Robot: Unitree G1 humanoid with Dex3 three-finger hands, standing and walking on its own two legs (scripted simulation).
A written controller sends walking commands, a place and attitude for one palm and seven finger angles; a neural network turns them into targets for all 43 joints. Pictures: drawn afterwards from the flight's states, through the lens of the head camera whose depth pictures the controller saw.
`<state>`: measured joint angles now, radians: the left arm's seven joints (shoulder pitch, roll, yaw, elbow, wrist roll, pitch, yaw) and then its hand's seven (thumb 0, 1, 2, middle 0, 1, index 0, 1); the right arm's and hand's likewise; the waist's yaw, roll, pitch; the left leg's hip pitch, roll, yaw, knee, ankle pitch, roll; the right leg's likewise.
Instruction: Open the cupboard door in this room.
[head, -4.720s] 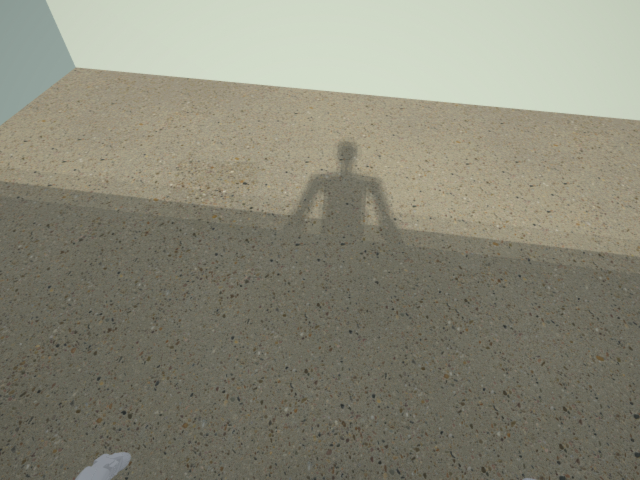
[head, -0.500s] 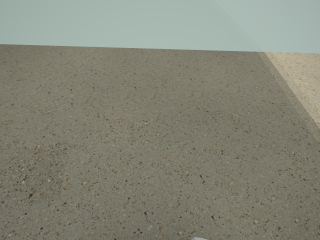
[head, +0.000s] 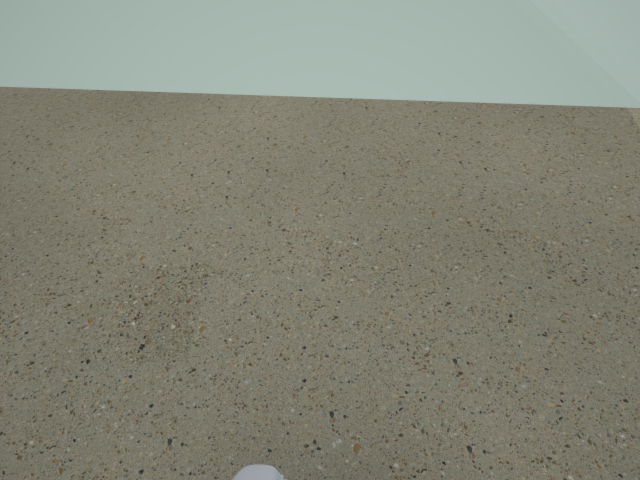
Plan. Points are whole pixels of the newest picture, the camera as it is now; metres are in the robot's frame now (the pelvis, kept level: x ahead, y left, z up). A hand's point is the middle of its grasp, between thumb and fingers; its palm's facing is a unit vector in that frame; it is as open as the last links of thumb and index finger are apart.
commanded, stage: turn or walk to find it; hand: left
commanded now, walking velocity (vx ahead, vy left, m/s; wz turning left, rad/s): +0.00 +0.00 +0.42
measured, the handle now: out of the picture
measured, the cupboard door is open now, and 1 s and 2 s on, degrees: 0 0 0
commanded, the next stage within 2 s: none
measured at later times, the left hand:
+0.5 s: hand out of the picture -0.01 +0.27 -0.17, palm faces +0.25 -0.94 -0.24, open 7.4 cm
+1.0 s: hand out of the picture -0.07 +0.19 -0.15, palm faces +0.43 -0.86 -0.27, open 7.4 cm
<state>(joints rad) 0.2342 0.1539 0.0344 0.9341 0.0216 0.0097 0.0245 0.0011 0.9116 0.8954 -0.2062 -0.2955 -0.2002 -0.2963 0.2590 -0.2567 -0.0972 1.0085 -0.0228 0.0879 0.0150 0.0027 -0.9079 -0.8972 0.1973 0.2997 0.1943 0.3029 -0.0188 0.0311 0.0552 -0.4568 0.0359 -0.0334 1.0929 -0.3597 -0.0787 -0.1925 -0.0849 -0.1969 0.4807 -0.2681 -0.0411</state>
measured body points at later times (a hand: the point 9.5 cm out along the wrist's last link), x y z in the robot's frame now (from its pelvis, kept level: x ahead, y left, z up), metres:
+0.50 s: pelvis -0.03 +0.05 +0.00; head -0.01 +0.07 +0.45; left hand -0.02 +0.32 -0.15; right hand +0.10 -0.17 -0.14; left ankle -0.04 +0.15 -0.74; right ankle -0.02 -0.10 -0.67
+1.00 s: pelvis -0.05 -0.01 +0.00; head -0.02 -0.03 +0.45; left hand -0.09 +0.23 -0.13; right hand +0.07 -0.25 -0.16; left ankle -0.15 +0.13 -0.66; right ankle -0.01 -0.09 -0.74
